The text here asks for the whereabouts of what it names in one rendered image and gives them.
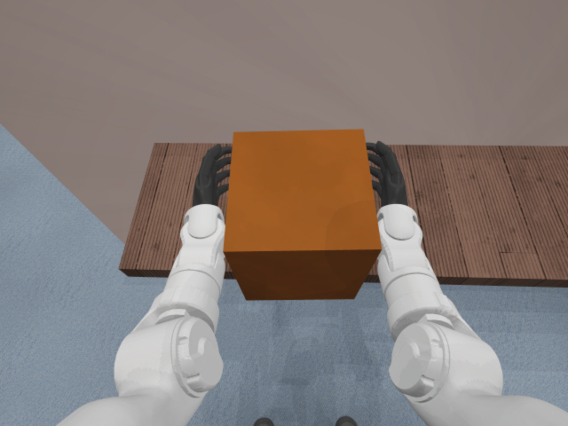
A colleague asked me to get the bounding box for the robot left forearm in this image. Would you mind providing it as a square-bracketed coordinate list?
[114, 204, 225, 391]

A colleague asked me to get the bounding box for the robot left upper arm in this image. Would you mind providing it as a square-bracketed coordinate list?
[56, 316, 224, 426]

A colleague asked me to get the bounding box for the robot left hand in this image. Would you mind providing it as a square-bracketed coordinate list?
[193, 144, 233, 207]

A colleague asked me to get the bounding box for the carton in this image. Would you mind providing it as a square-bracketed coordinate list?
[223, 129, 382, 301]

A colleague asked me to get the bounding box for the robot right upper arm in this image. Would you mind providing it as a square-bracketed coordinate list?
[389, 321, 568, 426]

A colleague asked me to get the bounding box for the robot right hand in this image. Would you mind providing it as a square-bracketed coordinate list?
[366, 141, 408, 207]

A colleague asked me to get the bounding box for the table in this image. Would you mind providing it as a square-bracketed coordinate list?
[119, 143, 568, 288]

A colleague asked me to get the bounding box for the robot right forearm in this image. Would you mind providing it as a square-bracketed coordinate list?
[377, 204, 481, 342]

